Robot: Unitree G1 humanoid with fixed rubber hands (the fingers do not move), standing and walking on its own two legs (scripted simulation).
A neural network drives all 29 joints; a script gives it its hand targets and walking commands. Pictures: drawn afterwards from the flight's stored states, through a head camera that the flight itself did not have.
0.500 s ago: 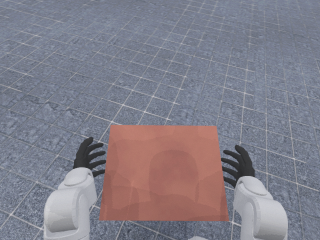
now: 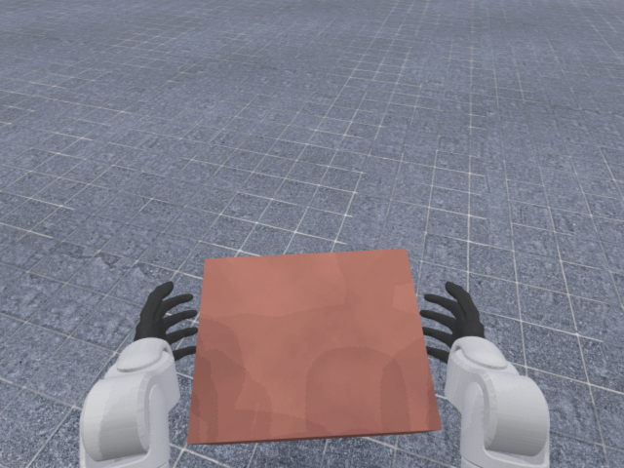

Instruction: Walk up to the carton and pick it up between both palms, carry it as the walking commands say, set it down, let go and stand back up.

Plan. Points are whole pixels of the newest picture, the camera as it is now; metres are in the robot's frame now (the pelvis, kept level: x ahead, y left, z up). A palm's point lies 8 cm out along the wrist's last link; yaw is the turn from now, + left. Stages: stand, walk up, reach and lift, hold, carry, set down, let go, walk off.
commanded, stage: carry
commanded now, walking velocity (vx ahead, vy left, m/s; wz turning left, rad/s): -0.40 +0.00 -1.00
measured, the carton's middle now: (310, 348) +0.29 +0.01 +0.01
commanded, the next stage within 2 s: none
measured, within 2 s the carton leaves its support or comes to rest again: neither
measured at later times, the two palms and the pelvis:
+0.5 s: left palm (211, 429) +0.17 +0.11 +0.05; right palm out of the picture +0.07 -0.22 +0.05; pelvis -0.12 +0.02 -0.02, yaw -17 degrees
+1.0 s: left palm out of the picture +0.02 +0.00 +0.04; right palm out of the picture -0.25 -0.22 +0.03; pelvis -0.28 +0.08 -0.01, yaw -46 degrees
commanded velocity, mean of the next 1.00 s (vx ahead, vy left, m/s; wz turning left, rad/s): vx -0.40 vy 0.00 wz -1.00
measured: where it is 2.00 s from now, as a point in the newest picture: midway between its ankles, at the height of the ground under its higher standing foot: outside the picture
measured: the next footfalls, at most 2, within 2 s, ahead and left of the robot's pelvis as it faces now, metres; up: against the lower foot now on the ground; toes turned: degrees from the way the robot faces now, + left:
left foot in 0.54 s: -0.03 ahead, +0.16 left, +0.00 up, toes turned -16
right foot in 0.84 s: -0.31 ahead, -0.10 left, +0.00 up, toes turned -38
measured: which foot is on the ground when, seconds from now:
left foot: down 0.00-0.38, up 0.40-0.52, down 0.54-0.84, up 0.86-1.00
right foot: down 0.00-0.56, up 0.58-0.82, down 0.84-1.00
